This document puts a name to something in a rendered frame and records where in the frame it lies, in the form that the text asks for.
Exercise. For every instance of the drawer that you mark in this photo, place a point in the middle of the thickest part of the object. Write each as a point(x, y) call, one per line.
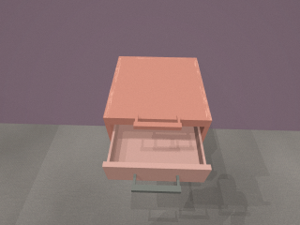
point(156, 155)

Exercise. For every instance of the handle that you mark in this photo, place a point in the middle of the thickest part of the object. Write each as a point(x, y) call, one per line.
point(157, 125)
point(156, 188)

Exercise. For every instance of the cabinet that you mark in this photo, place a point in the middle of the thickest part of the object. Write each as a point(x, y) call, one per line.
point(157, 89)

